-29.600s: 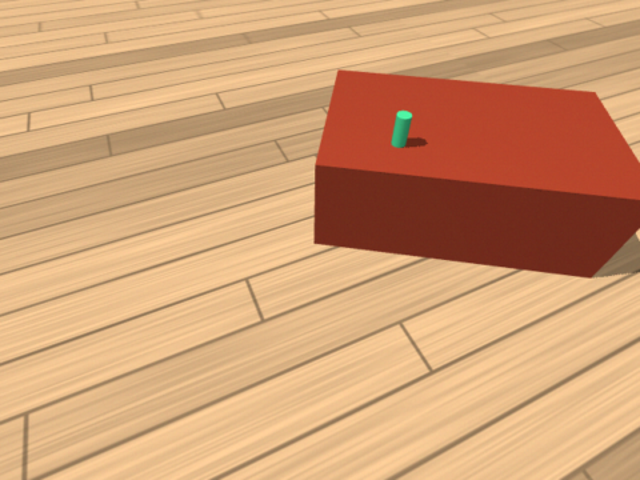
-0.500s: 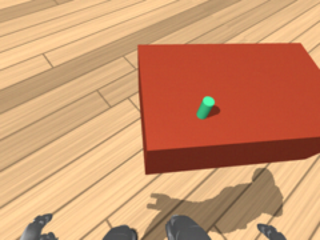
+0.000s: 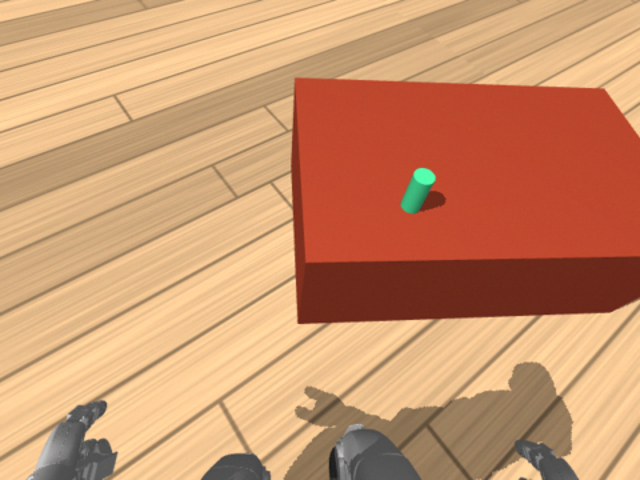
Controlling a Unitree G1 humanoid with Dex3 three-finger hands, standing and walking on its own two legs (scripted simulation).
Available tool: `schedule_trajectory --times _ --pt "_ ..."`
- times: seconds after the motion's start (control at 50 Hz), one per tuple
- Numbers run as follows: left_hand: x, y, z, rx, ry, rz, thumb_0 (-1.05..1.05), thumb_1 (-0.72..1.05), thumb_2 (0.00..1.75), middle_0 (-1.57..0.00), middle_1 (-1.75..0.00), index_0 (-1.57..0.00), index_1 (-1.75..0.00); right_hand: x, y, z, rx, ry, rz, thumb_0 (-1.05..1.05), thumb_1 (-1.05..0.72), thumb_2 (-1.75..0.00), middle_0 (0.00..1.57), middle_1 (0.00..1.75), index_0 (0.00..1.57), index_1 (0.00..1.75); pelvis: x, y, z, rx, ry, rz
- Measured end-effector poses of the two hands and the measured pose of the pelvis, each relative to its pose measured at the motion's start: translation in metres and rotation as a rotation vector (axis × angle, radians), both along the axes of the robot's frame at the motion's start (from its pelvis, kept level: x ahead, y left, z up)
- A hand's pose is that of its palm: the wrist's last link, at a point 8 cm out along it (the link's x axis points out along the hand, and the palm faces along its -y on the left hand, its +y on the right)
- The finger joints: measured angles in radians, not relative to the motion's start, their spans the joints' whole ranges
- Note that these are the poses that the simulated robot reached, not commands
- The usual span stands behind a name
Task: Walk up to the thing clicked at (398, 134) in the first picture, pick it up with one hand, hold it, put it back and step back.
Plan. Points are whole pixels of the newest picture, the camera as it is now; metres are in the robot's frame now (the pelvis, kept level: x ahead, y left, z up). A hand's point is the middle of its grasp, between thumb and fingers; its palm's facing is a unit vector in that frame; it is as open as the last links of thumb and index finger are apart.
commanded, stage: step back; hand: right
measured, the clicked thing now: (417, 191) +0.73 -0.27 -0.28
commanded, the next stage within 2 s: none
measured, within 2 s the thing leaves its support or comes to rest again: neither
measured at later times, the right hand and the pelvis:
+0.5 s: hand out of the picture -0.04 -0.33 -0.14, palm faces +0.05 +0.92 -0.40, open 7.4 cm; pelvis -0.15 -0.05 +0.00, yaw -5 degrees
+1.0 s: hand out of the picture -0.20 -0.34 -0.13, palm faces -0.09 +0.90 -0.43, open 7.4 cm; pelvis -0.30 -0.07 +0.01, yaw +1 degrees
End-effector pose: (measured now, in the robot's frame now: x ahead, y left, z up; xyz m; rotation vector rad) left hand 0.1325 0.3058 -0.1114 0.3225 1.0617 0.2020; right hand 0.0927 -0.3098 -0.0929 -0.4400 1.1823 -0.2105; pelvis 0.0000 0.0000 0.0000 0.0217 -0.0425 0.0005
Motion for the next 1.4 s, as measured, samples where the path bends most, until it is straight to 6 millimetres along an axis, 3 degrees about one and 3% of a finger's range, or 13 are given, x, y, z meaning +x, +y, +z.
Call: schedule_trajectory --times 0.1,0.24,0.42,0.52,0.58,0.66,0.74,0.82,0.92,1.02,1.14,1.28,1.4 --pt "-0.040 0.001 -0.001 -0.025 0.062 0.021 0.01 0.91 0.90 -0.20 -0.30 -0.20 -0.30 -0.031 0.006 0.021 -0.006 0.004 -0.002 0.00 -0.90 -0.90 0.21 0.30 0.21 0.30 -0.021 0.000 0.014 -0.054 0.014 -0.003" --pt "-0.106 0.001 -0.003 -0.005 0.158 0.013 0.01 0.91 0.90 -0.20 -0.30 -0.20 -0.30 -0.051 -0.005 0.030 -0.018 -0.082 -0.017 0.01 -0.90 -0.90 0.21 0.30 0.21 0.30 -0.059 -0.007 0.015 -0.054 0.024 -0.049" --pt "-0.170 -0.028 -0.001 0.051 0.175 -0.031 0.01 0.91 0.90 -0.20 -0.30 -0.20 -0.30 -0.104 -0.048 -0.001 0.023 -0.160 -0.034 0.00 -0.90 -0.90 0.21 0.30 0.21 0.30 -0.127 -0.039 -0.007 -0.031 0.003 -0.109" --pt "-0.212 -0.050 0.022 0.062 0.160 -0.019 0.01 0.90 0.90 -0.20 -0.30 -0.20 -0.30 -0.152 -0.064 -0.013 0.055 -0.102 -0.084 0.00 -0.91 -0.90 0.21 0.30 0.21 0.30 -0.154 -0.053 0.003 0.010 0.001 -0.093" --pt "-0.223 -0.056 0.035 0.076 0.149 -0.003 0.01 0.90 0.90 -0.20 -0.30 -0.20 -0.30 -0.184 -0.068 -0.013 0.070 -0.052 -0.092 0.01 -0.91 -0.90 0.21 0.30 0.21 0.29 -0.167 -0.057 0.011 0.025 0.021 -0.075" --pt "-0.221 -0.058 0.040 0.097 0.082 -0.010 0.01 0.90 0.90 -0.20 -0.30 -0.20 -0.30 -0.229 -0.070 -0.018 0.064 0.035 -0.082 0.00 -0.91 -0.90 0.21 0.30 0.21 0.29 -0.188 -0.063 0.011 0.014 0.039 -0.037" --pt "-0.222 -0.060 0.033 0.089 -0.006 -0.008 0.01 0.90 0.90 -0.20 -0.30 -0.20 -0.30 -0.261 -0.066 -0.021 0.050 0.104 -0.045 0.01 -0.91 -0.90 0.21 0.30 0.21 0.29 -0.214 -0.065 0.005 0.000 0.034 0.015" --pt "-0.238 -0.060 0.013 0.044 -0.046 -0.001 0.01 0.90 0.90 -0.20 -0.30 -0.20 -0.30 -0.280 -0.059 -0.022 0.036 0.099 -0.019 0.01 -0.91 -0.90 0.21 0.30 0.21 0.29 -0.244 -0.063 -0.005 0.018 0.004 0.041" --pt "-0.280 -0.071 0.006 -0.014 0.008 0.023 0.01 0.90 0.90 -0.20 -0.30 -0.20 -0.30 -0.293 -0.059 -0.005 0.027 0.042 0.011 0.01 -0.90 -0.90 0.21 0.30 0.21 0.30 -0.272 -0.065 0.003 -0.027 -0.001 0.047" --pt "-0.330 -0.077 0.006 -0.015 0.047 0.046 0.01 0.90 0.90 -0.20 -0.30 -0.20 -0.30 -0.292 -0.072 0.010 0.007 -0.043 0.042 0.01 -0.90 -0.90 0.21 0.30 0.21 0.30 -0.302 -0.078 0.008 -0.041 0.026 0.021" --pt "-0.399 -0.089 0.000 0.052 0.110 0.034 0.01 0.90 0.90 -0.20 -0.30 -0.20 -0.30 -0.298 -0.100 -0.003 0.025 -0.140 0.060 0.00 -0.90 -0.90 0.21 0.30 0.21 0.30 -0.352 -0.100 -0.006 -0.043 0.019 -0.027" --pt "-0.482 -0.101 0.023 0.090 0.174 0.066 0.01 0.90 0.90 -0.20 -0.30 -0.20 -0.30 -0.353 -0.104 -0.012 0.094 -0.100 0.012 0.00 -0.91 -0.90 0.21 0.30 0.21 0.29 -0.394 -0.110 0.006 0.002 0.014 -0.022" --pt "-0.514 -0.084 0.033 0.131 0.118 0.096 0.01 0.90 0.90 -0.21 -0.30 -0.20 -0.31 -0.416 -0.102 -0.027 0.092 0.007 0.031 0.00 -0.91 -0.90 0.21 0.30 0.21 0.29 -0.427 -0.105 0.003 -0.013 0.024 0.043"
